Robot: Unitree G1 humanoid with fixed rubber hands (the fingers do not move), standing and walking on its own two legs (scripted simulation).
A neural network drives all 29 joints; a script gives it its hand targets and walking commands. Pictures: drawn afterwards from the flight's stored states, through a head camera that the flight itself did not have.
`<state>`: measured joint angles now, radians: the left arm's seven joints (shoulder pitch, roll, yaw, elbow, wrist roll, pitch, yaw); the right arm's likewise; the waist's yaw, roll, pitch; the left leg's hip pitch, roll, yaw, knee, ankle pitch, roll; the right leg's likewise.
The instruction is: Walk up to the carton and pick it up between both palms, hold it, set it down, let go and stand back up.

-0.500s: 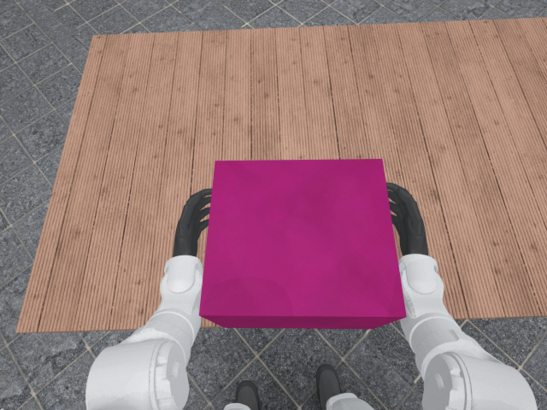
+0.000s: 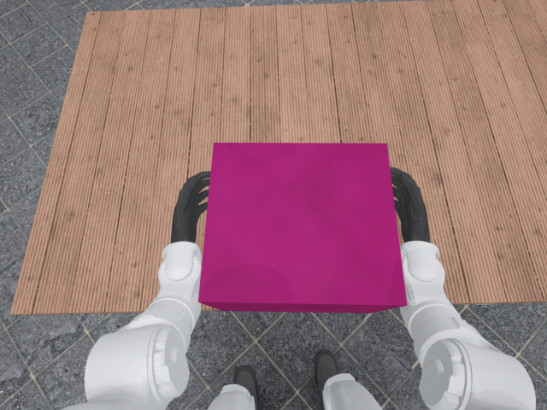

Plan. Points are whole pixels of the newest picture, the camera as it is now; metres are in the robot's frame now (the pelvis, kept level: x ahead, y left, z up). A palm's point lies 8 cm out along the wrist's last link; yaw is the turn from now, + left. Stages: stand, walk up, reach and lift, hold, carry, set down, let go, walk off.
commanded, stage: set down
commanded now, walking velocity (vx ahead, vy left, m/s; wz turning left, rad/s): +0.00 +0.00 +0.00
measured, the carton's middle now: (297, 234) +0.37 -0.02 -0.08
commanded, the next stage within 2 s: none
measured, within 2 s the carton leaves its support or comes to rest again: rests again in 0.90 s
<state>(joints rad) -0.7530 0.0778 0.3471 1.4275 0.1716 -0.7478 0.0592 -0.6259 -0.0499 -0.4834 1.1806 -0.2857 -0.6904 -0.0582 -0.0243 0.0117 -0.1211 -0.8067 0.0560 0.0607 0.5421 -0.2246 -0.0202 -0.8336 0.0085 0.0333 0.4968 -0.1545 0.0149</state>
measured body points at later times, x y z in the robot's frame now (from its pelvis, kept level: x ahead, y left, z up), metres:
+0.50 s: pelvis -0.01 +0.00 -0.01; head +0.17 +0.00 +0.40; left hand +0.40 +0.15 -0.07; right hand +0.38 -0.20 -0.07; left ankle -0.01 +0.13 -0.72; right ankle +0.02 -0.13 -0.72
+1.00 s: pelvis +0.00 +0.01 -0.04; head +0.16 +0.00 +0.38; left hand +0.42 +0.18 -0.09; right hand +0.41 -0.16 -0.08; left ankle -0.01 +0.13 -0.72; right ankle +0.02 -0.13 -0.72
